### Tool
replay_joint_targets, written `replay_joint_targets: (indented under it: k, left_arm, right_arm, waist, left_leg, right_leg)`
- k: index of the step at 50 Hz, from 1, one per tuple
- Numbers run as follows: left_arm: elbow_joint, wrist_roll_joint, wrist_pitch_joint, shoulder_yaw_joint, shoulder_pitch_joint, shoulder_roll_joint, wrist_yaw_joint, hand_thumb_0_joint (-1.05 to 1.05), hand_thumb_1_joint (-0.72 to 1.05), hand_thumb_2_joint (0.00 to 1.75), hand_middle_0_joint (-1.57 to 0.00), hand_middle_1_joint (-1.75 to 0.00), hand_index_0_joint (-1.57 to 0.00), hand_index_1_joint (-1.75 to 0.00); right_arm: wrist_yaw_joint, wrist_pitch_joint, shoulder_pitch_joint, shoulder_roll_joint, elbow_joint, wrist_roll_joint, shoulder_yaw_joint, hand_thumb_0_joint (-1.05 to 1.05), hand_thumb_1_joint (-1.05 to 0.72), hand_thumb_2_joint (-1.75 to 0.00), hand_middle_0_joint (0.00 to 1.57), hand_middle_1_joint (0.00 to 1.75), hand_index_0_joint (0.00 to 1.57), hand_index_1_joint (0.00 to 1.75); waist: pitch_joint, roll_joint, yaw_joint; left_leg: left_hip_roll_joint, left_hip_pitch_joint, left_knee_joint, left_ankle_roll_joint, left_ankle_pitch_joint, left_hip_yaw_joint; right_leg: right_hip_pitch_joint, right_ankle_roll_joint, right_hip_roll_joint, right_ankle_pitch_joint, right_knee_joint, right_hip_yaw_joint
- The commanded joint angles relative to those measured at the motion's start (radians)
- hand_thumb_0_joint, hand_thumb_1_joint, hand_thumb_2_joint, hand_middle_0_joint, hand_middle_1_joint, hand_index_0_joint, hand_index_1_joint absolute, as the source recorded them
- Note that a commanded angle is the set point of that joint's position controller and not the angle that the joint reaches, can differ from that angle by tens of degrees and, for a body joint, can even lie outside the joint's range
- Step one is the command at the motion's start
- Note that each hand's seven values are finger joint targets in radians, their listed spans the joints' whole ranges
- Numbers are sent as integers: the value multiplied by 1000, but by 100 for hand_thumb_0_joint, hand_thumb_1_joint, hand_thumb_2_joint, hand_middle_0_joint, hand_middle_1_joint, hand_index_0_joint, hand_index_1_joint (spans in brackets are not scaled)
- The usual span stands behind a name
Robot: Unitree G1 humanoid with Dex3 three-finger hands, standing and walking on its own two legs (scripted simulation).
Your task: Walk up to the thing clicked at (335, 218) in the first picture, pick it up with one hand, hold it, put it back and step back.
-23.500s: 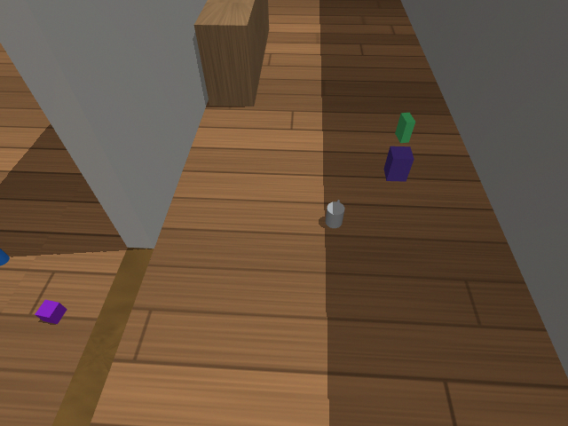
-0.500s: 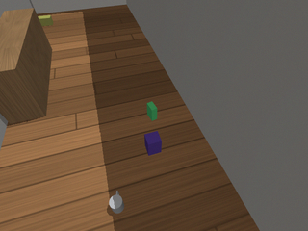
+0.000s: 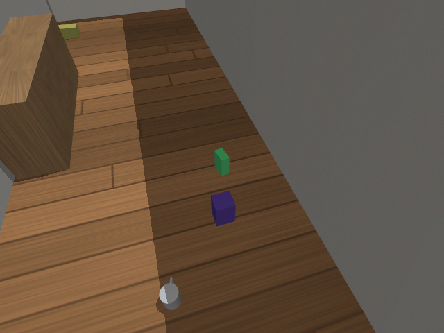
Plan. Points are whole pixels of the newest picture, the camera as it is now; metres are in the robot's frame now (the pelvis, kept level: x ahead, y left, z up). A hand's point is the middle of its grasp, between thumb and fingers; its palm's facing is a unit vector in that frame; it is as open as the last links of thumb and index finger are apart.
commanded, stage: stand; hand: left
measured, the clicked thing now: (171, 292) +0.40 +0.24 -0.73
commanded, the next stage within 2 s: none
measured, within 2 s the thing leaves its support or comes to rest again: neither
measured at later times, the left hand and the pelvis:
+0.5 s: hand out of the picture +0.08 +0.24 -0.15, palm faces -0.03 -0.94 -0.34, open 7.4 cm; pelvis +0.00 -0.01 +0.00, yaw +0 degrees
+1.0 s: hand out of the picture +0.07 +0.24 -0.15, palm faces -0.03 -0.94 -0.35, open 7.4 cm; pelvis -0.01 -0.02 +0.00, yaw +0 degrees
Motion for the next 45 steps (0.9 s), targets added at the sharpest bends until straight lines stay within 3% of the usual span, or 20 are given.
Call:
replay_joint_targets:
  k: [1,7,23,45]
  left_arm:
    - [-64,-7,-25,32,-48,213,20,0,90,90,-20,-30,-20,-30]
    - [-74,-6,-28,28,-43,212,18,0,90,90,-20,-30,-20,-30]
    - [-80,-6,-24,26,-34,223,15,0,90,90,-20,-30,-20,-30]
    - [-89,-4,-23,25,-13,232,14,0,90,90,-20,-30,-20,-30]
  right_arm:
    - [-15,-25,-54,-212,-71,-4,-37,0,-90,-90,20,30,20,30]
    - [-15,-25,-53,-217,-74,-2,-38,0,-90,-90,20,30,20,30]
    - [-13,-23,-42,-213,-71,-3,-34,0,-90,-90,20,30,20,30]
    - [-11,-22,-14,-216,-77,-6,-34,0,-90,-90,20,30,20,30]
  waist:
    - [-65,-4,1]
    - [-97,2,-1]
    - [-57,-5,-2]
    - [-46,2,1]
  left_leg:
    - [126,28,-59,15,207,-102]
    - [127,58,-52,18,207,-92]
    - [120,33,-67,14,102,-91]
    - [120,16,-69,12,73,-98]
  right_leg:
    - [0,-22,-112,155,-40,87]
    - [15,-22,-118,173,-50,93]
    - [-14,-29,-116,91,-69,102]
    - [-25,-34,-110,65,-71,106]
